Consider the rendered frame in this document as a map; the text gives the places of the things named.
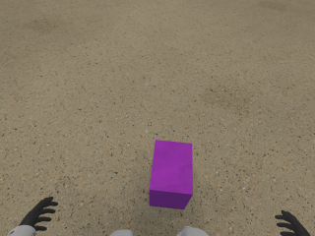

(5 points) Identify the robot left forearm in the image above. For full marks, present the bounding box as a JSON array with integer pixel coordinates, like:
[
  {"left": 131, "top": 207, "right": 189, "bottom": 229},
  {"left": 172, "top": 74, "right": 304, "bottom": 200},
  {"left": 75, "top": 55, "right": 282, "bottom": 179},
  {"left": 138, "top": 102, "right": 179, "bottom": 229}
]
[{"left": 7, "top": 225, "right": 36, "bottom": 236}]

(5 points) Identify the carton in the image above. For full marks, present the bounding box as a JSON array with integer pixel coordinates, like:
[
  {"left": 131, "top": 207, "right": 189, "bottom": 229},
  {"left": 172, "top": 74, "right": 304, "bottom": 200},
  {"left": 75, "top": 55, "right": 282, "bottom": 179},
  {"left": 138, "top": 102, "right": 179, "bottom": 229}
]
[{"left": 149, "top": 140, "right": 193, "bottom": 209}]

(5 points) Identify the right robot hand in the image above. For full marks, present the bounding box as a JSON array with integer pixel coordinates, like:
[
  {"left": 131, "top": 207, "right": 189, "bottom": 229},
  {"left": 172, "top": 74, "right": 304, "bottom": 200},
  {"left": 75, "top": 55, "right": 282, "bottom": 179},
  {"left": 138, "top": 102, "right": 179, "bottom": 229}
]
[{"left": 275, "top": 210, "right": 310, "bottom": 236}]

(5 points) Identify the left robot hand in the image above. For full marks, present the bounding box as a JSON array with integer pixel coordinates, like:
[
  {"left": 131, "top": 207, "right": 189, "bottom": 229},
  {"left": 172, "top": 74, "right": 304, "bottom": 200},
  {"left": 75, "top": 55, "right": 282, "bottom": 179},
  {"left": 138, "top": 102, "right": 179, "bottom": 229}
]
[{"left": 19, "top": 197, "right": 58, "bottom": 231}]

